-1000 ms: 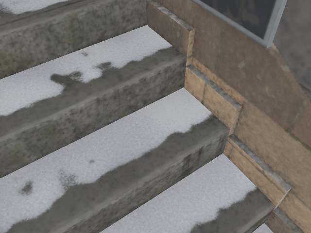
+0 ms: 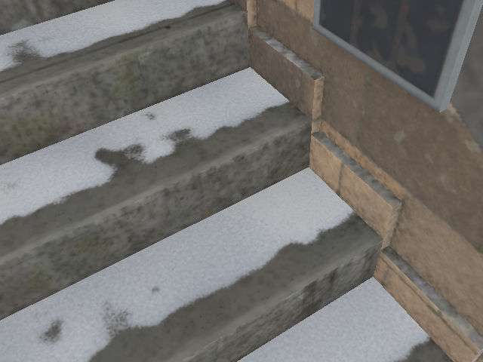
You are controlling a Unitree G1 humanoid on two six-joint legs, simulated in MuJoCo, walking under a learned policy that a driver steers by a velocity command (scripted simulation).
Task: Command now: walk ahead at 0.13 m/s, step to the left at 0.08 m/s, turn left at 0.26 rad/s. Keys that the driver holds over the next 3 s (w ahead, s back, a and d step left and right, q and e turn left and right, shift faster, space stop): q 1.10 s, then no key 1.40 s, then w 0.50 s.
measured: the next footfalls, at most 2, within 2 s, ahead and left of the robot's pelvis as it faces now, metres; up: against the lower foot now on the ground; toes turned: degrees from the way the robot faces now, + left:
left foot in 0.44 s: +0.15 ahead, +0.21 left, +0.17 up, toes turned +18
right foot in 0.98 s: +0.30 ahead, +0.03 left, +0.17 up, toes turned +31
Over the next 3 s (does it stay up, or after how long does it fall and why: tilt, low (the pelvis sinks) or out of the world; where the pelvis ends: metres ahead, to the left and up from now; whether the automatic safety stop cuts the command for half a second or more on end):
stays up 0.27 0.27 0.17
